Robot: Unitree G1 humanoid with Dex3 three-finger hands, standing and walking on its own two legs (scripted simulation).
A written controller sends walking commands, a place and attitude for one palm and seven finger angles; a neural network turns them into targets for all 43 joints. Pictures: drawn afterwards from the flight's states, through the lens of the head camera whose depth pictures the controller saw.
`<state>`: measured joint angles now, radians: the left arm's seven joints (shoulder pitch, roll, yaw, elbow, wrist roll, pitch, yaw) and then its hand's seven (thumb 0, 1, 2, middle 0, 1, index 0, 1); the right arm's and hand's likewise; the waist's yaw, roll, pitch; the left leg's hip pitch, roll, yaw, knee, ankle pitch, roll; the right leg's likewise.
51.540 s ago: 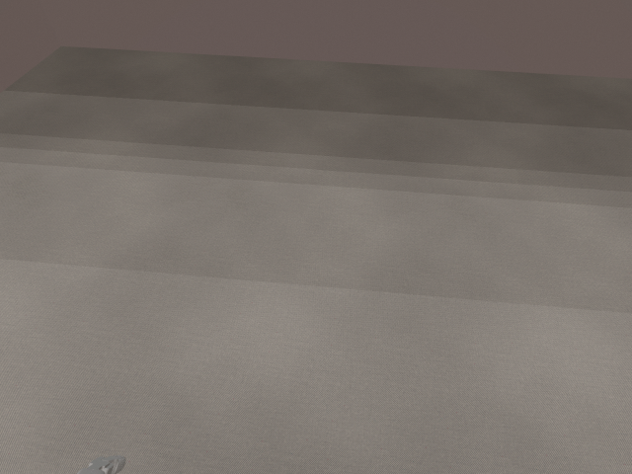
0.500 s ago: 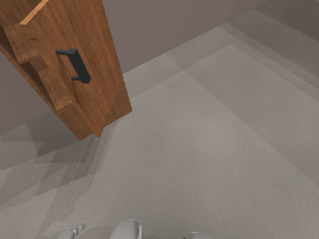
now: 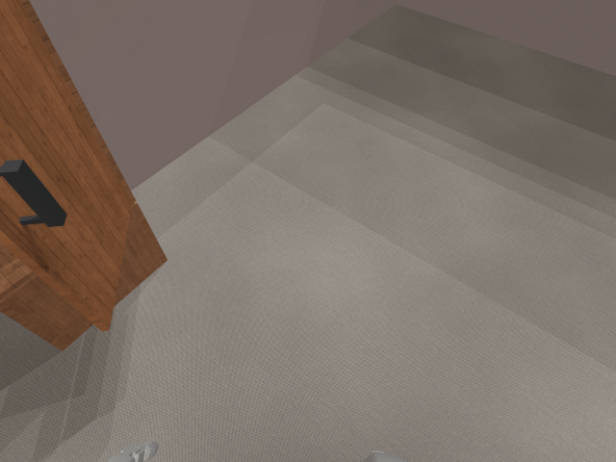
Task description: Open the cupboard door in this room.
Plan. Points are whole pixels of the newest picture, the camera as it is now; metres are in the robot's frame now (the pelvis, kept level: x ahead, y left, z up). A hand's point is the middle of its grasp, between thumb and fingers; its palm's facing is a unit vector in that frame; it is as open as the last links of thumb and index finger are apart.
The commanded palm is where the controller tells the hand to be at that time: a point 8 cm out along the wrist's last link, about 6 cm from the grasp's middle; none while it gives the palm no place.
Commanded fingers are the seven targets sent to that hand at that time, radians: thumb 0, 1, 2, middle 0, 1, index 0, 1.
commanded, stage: walk to a spot facing it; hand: left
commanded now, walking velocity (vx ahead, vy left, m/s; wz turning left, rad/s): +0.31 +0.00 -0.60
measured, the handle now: (21, 197) +0.45 +0.47 +0.03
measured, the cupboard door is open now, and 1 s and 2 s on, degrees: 45 45 45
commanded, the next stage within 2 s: turn to face it in 1.88 s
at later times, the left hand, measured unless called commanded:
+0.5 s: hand (210, 405) +0.22 +0.17 -0.19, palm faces -0.23 -0.96 -0.17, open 7.4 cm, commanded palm none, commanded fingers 0.00 0.90 0.90 -0.20 -0.30 -0.20 -0.30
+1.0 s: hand (343, 246) +0.52 -0.04 -0.16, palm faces -0.46 -0.87 -0.19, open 7.4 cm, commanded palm none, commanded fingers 0.00 0.90 0.90 -0.20 -0.30 -0.20 -0.30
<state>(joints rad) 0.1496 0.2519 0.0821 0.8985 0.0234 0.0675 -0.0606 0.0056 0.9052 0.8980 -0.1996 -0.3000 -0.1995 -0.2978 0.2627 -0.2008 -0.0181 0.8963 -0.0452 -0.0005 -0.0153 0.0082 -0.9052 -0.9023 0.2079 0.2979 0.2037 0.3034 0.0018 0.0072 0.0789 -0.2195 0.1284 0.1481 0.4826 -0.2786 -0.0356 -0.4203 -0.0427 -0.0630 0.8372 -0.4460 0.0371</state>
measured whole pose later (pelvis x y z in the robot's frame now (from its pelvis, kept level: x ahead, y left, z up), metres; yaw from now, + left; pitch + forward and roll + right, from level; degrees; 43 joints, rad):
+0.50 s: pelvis +0.16 -0.01 -0.02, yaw -17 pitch +0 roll -1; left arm 0.29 0.22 0.07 1.03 0.02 0.01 -0.03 0.01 0.90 0.90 -0.20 -0.30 -0.20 -0.30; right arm 0.18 -0.21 -0.03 0.88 -0.05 -0.07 0.00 0.01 -0.91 -0.90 0.20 0.30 0.20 0.30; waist 0.01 -0.04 0.07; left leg -0.37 0.07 0.11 0.64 -0.26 0.02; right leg -0.31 0.02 0.05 1.02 -0.47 -0.03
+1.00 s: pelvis +0.34 -0.14 +0.00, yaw -26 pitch +0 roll +1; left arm 0.11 0.16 0.04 0.99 0.01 -0.06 0.00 0.00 0.91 0.90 -0.20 -0.30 -0.20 -0.30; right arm 0.38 -0.16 -0.04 1.11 -0.03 0.00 0.00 0.01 -0.91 -0.90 0.20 0.30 0.20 0.30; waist -0.07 0.00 0.09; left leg -0.42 0.13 0.09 1.14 -0.39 -0.04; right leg -0.26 -0.01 -0.13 0.52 -0.26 -0.06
